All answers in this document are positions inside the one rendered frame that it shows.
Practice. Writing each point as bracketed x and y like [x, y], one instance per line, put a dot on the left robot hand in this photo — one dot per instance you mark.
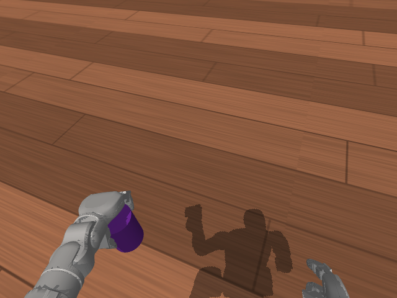
[108, 205]

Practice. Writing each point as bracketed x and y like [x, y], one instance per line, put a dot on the can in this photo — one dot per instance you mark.
[126, 230]

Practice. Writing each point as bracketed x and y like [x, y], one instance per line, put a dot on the left robot arm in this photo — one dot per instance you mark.
[73, 260]

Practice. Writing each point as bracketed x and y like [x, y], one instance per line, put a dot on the right robot hand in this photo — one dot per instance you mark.
[332, 287]

